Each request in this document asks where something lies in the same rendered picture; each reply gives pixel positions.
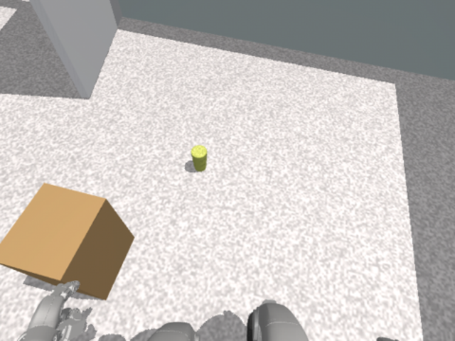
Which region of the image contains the left robot arm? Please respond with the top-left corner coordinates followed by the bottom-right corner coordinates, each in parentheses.
top-left (17, 325), bottom-right (58, 341)

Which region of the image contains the left robot hand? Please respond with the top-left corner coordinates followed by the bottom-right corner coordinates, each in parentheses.
top-left (27, 281), bottom-right (86, 341)

